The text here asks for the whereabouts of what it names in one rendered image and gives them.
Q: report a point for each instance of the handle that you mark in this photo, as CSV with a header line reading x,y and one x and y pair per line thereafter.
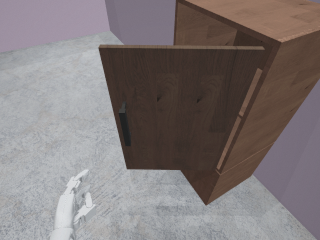
x,y
124,124

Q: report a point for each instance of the left robot forearm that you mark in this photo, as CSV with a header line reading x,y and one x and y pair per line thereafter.
x,y
63,233

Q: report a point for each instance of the cupboard door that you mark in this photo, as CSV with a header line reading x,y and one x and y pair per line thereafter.
x,y
182,101

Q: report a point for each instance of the robot left hand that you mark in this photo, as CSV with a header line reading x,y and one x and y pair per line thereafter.
x,y
69,212

